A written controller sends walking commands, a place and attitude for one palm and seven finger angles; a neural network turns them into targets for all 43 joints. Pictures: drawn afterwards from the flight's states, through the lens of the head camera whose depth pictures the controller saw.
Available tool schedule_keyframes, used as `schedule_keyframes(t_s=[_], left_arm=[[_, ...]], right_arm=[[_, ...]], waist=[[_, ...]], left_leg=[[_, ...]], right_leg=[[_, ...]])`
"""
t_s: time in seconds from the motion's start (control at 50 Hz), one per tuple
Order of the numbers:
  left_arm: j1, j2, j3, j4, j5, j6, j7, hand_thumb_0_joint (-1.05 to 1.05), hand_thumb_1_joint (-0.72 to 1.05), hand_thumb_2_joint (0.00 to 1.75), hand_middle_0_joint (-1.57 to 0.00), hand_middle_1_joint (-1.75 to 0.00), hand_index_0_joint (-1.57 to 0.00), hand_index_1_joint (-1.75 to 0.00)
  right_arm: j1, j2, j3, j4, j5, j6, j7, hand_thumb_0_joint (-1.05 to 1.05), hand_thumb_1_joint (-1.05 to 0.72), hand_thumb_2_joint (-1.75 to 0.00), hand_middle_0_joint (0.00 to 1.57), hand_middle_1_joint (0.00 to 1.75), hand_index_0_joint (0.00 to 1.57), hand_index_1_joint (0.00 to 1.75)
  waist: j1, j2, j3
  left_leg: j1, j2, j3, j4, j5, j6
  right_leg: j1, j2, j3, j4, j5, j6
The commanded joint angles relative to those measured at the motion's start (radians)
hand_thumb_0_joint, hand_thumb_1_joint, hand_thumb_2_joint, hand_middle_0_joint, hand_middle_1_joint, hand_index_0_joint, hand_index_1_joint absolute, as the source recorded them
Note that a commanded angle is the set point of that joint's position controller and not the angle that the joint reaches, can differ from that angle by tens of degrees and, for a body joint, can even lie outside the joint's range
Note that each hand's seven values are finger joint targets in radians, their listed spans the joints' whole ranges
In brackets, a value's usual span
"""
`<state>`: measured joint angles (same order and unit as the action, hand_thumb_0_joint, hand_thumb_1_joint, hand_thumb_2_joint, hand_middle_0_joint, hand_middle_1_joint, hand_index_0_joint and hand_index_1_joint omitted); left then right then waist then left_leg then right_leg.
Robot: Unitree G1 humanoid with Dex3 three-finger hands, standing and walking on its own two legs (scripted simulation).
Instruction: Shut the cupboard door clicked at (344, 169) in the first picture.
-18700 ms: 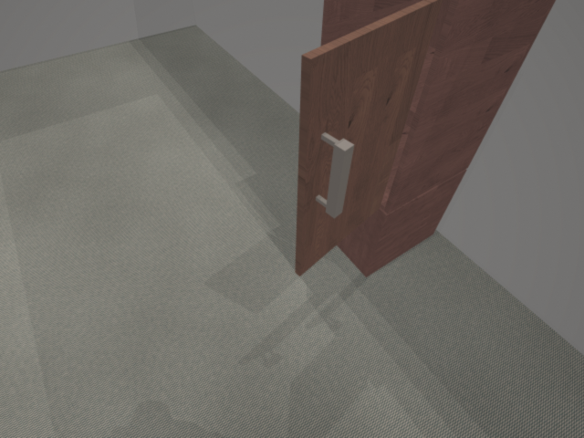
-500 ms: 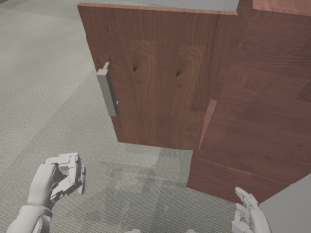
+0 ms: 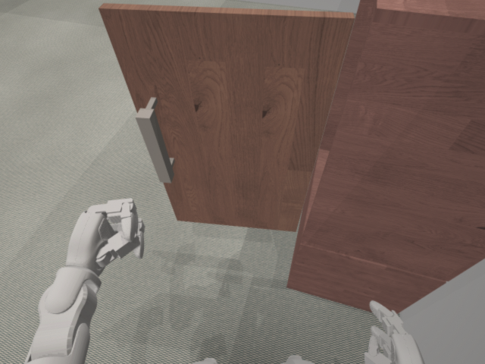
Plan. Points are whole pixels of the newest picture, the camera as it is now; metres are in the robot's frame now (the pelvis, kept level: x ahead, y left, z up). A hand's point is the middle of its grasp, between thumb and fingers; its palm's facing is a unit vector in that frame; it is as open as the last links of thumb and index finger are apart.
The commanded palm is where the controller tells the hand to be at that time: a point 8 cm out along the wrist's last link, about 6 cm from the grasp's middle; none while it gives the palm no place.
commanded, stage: bring the fist close to the handle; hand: left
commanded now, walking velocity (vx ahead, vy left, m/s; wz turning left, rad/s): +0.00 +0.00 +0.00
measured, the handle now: (160, 142) +0.51 +0.18 +0.06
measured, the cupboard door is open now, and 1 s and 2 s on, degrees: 100 100 86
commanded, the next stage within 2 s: push the door shut along its arc in 0.96 s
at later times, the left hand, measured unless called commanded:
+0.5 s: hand (159, 192) +0.38 +0.16 +0.07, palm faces -0.08 -1.00 -0.02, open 3.1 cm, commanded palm +0.36 +0.21 +0.07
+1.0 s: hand (161, 187) +0.39 +0.16 +0.07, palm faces -0.06 -1.00 -0.03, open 3.1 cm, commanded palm +0.37 +0.20 +0.07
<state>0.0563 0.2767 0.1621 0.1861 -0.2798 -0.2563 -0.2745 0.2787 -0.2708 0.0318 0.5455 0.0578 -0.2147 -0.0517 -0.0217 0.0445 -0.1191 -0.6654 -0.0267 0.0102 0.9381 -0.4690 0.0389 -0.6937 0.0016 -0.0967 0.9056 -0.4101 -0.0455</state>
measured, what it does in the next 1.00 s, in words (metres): stands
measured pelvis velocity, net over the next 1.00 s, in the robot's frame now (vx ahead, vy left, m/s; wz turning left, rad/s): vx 0.00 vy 0.01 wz -0.02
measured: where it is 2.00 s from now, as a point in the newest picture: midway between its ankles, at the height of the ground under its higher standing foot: outside the picture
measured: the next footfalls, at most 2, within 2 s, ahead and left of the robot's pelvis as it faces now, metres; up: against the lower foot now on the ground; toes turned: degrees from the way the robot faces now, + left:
none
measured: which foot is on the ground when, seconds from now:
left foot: down 0.00-1.00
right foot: down 0.00-1.00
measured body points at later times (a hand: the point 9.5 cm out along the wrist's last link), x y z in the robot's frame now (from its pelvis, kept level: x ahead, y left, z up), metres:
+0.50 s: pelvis +0.00 +0.00 +0.00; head +0.06 +0.00 +0.45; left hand +0.38 +0.21 +0.07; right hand +0.13 -0.25 -0.10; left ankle +0.00 +0.09 -0.69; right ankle +0.02 -0.09 -0.69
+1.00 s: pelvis +0.00 +0.01 +0.00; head +0.06 +0.00 +0.45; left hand +0.39 +0.21 +0.07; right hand +0.09 -0.25 -0.11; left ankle +0.00 +0.09 -0.69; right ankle +0.02 -0.09 -0.69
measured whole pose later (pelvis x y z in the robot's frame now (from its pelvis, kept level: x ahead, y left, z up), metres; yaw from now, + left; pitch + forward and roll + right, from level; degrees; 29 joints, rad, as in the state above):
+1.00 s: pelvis +0.00 +0.01 +0.00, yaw -1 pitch +13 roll -1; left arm -0.40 0.27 0.18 0.68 -0.20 -0.37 -0.18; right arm 0.31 -0.26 0.01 0.61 0.05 -0.05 -0.02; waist -0.06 0.03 -0.10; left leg -0.69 -0.03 0.04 0.91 -0.45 0.05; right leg -0.73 0.00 -0.07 0.89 -0.38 -0.04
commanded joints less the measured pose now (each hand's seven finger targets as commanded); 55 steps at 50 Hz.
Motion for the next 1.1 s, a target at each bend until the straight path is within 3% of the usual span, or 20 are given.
schedule_keyframes(t_s=[0.0,0.08,0.18,0.2,0.24,0.3,0.34,0.42,0.48,0.54,0.58,0.64,0.66,0.7,0.76,0.84,0.88,0.9,1.0,1.08], left_arm=[[-0.215,0.132,0.058,-0.159,-0.001,-0.072,0.019,0.00,0.90,0.90,-1.30,-1.50,-1.30,-1.50],[-0.265,0.187,0.110,-0.108,0.007,-0.080,0.033,0.00,0.90,0.90,-1.30,-1.50,-1.30,-1.50],[-0.412,0.162,0.071,-0.093,0.016,-0.105,0.039,0.00,0.90,0.90,-1.30,-1.50,-1.30,-1.50],[-0.433,0.123,0.036,-0.066,0.018,-0.104,0.037,0.00,0.90,0.90,-1.30,-1.50,-1.30,-1.50],[-0.506,0.109,0.014,-0.008,0.022,-0.101,0.039,0.00,0.90,0.90,-1.30,-1.50,-1.30,-1.50],[-0.560,0.137,0.041,0.083,0.034,-0.093,0.049,0.00,0.90,0.90,-1.30,-1.50,-1.30,-1.50],[-0.635,0.147,0.044,0.097,0.039,-0.098,0.053,0.00,0.90,0.90,-1.30,-1.50,-1.30,-1.50],[-0.652,0.169,0.079,0.144,0.045,-0.112,0.069,0.00,0.90,0.90,-1.30,-1.50,-1.30,-1.50],[-0.686,0.172,0.086,0.208,0.052,-0.122,0.079,0.00,0.90,0.90,-1.30,-1.50,-1.30,-1.50],[-0.800,0.155,0.065,0.273,0.060,-0.131,0.080,0.00,0.90,0.90,-1.30,-1.50,-1.30,-1.50],[-0.779,0.194,0.096,0.267,0.068,-0.142,0.080,0.00,0.90,0.90,-1.30,-1.50,-1.30,-1.50],[-0.722,0.158,0.078,0.226,0.056,-0.156,0.071,0.00,0.90,0.90,-1.30,-1.50,-1.30,-1.50],[-0.722,0.137,0.057,0.221,0.054,-0.158,0.069,0.00,0.90,0.90,-1.30,-1.50,-1.30,-1.50],[-0.718,0.132,0.054,0.253,0.055,-0.152,0.075,0.00,0.90,0.90,-1.30,-1.50,-1.30,-1.50],[-0.735,0.147,0.066,0.260,0.058,-0.156,0.085,0.00,0.90,0.90,-1.30,-1.50,-1.30,-1.50],[-0.794,0.181,0.085,0.248,0.068,-0.177,0.099,0.00,0.90,0.90,-1.30,-1.50,-1.30,-1.50],[-0.852,0.169,0.061,0.242,0.073,-0.189,0.098,0.00,0.90,0.90,-1.30,-1.50,-1.30,-1.50],[-0.839,0.158,0.057,0.254,0.072,-0.190,0.096,0.00,0.90,0.90,-1.30,-1.50,-1.30,-1.50],[-0.781,0.123,0.040,0.295,0.060,-0.176,0.084,0.00,0.90,0.90,-1.30,-1.50,-1.30,-1.50],[-0.793,0.187,0.083,0.338,0.068,-0.162,0.079,0.00,0.90,0.90,-1.30,-1.50,-1.30,-1.50]], right_arm=[[-0.030,-0.121,-0.058,-0.130,-0.002,-0.040,0.002,0.00,-0.90,-0.90,0.20,0.30,0.20,0.30],[-0.031,-0.128,-0.061,-0.119,-0.004,-0.017,0.002,0.00,-0.90,-0.90,0.20,0.30,0.20,0.30],[-0.027,-0.123,-0.062,-0.101,-0.001,0.000,0.003,0.00,-0.90,-0.90,0.20,0.30,0.20,0.30],[-0.022,-0.119,-0.060,-0.098,-0.001,0.002,0.006,0.00,-0.90,-0.90,0.20,0.30,0.20,0.30],[-0.013,-0.125,-0.062,-0.081,0.002,0.008,0.005,0.00,-0.90,-0.90,0.20,0.30,0.20,0.30],[-0.003,-0.131,-0.062,-0.068,0.000,0.027,0.005,0.00,-0.90,-0.90,0.20,0.30,0.20,0.30],[-0.003,-0.131,-0.062,-0.066,0.000,0.037,0.007,0.00,-0.90,-0.90,0.20,0.30,0.20,0.30],[0.012,-0.128,-0.063,-0.067,-0.005,0.060,0.015,0.00,-0.90,-0.90,0.20,0.30,0.20,0.30],[0.028,-0.132,-0.066,-0.054,-0.008,0.076,0.019,0.00,-0.90,-0.90,0.20,0.30,0.20,0.30],[0.039,-0.132,-0.069,-0.039,-0.005,0.092,0.021,0.00,-0.90,-0.90,0.20,0.30,0.20,0.30],[0.045,-0.137,-0.072,-0.047,-0.009,0.102,0.023,0.00,-0.90,-0.90,0.20,0.30,0.20,0.30],[0.050,-0.130,-0.077,-0.062,-0.007,0.109,0.031,0.00,-0.90,-0.90,0.20,0.30,0.20,0.30],[0.048,-0.128,-0.077,-0.064,-0.005,0.111,0.033,0.00,-0.90,-0.90,0.20,0.30,0.20,0.30],[0.053,-0.132,-0.076,-0.056,-0.004,0.118,0.033,0.00,-0.90,-0.90,0.20,0.30,0.20,0.30],[0.046,-0.135,-0.077,-0.058,-0.003,0.125,0.031,0.00,-0.90,-0.90,0.20,0.30,0.20,0.30],[0.041,-0.132,-0.075,-0.054,-0.005,0.130,0.023,0.00,-0.90,-0.90,0.20,0.30,0.20,0.30],[0.041,-0.133,-0.073,-0.043,-0.006,0.129,0.019,0.00,-0.90,-0.90,0.20,0.30,0.20,0.30],[0.041,-0.131,-0.073,-0.044,-0.006,0.126,0.021,0.00,-0.90,-0.90,0.20,0.30,0.20,0.30],[0.047,-0.131,-0.074,-0.044,-0.004,0.127,0.026,0.00,-0.90,-0.90,0.20,0.30,0.20,0.30],[0.042,-0.141,-0.070,-0.048,-0.004,0.140,0.023,0.00,-0.90,-0.90,0.20,0.30,0.20,0.30]], waist=[[-0.008,-0.058,-0.226],[0.006,-0.051,-0.236],[-0.010,0.002,-0.278],[-0.019,-0.006,-0.274],[-0.037,-0.031,-0.254],[-0.033,-0.051,-0.249],[-0.033,-0.033,-0.282],[-0.015,-0.028,-0.340],[-0.021,-0.046,-0.321],[-0.050,-0.053,-0.294],[-0.027,-0.014,-0.340],[-0.017,-0.017,-0.395],[-0.023,-0.003,-0.376],[-0.036,-0.042,-0.318],[-0.035,-0.055,-0.292],[-0.037,-0.048,-0.316],[-0.050,-0.010,-0.309],[-0.042,0.013,-0.322],[-0.041,-0.016,-0.320],[-0.042,-0.065,-0.276]], left_leg=[[0.040,0.018,-0.043,-0.138,0.270,-0.012],[0.022,0.016,-0.034,-0.139,0.271,-0.011],[0.083,0.024,-0.042,-0.142,0.319,-0.013],[0.090,0.024,-0.042,-0.144,0.323,-0.013],[0.083,0.028,-0.049,-0.141,0.294,-0.014],[0.071,0.027,-0.050,-0.150,0.267,-0.014],[0.082,0.026,-0.049,-0.145,0.283,-0.016],[0.092,0.026,-0.043,-0.141,0.356,-0.020],[0.084,0.030,-0.046,-0.136,0.375,-0.020],[0.064,0.030,-0.040,-0.133,0.314,-0.018],[0.085,0.028,-0.042,-0.137,0.338,-0.019],[0.133,0.033,-0.041,-0.138,0.430,-0.024],[0.140,0.035,-0.042,-0.141,0.427,-0.025],[0.123,0.041,-0.048,-0.148,0.401,-0.024],[0.086,0.034,-0.040,-0.162,0.308,-0.020],[0.080,0.030,-0.038,-0.162,0.268,-0.015],[0.108,0.032,-0.048,-0.161,0.265,-0.016],[0.125,0.032,-0.051,-0.163,0.270,-0.020],[0.135,0.035,-0.053,-0.161,0.319,-0.023],[0.062,0.029,-0.040,-0.164,0.255,-0.014]], right_leg=[[0.229,-0.018,0.083,-0.122,0.242,0.029],[0.257,-0.024,0.099,-0.125,0.253,0.026],[0.238,-0.020,0.086,-0.109,0.292,0.021],[0.228,-0.019,0.082,-0.108,0.296,0.022],[0.192,-0.017,0.080,-0.112,0.268,0.024],[0.190,-0.018,0.081,-0.116,0.243,0.022],[0.195,-0.021,0.086,-0.109,0.261,0.021],[0.242,-0.021,0.087,-0.095,0.339,0.018],[0.229,-0.017,0.085,-0.093,0.356,0.018],[0.186,-0.016,0.089,-0.102,0.308,0.022],[0.215,-0.017,0.093,-0.099,0.323,0.015],[0.242,-0.013,0.087,-0.093,0.385,0.017],[0.223,-0.011,0.083,-0.097,0.371,0.017],[0.188,-0.008,0.074,-0.103,0.341,0.019],[0.194,-0.009,0.082,-0.120,0.286,0.019],[0.210,-0.010,0.092,-0.120,0.259,0.019],[0.175,-0.009,0.089,-0.118,0.241,0.016],[0.170,-0.008,0.086,-0.115,0.237,0.014],[0.171,-0.007,0.077,-0.115,0.274,0.015],[0.194,-0.011,0.092,-0.129,0.256,0.018]])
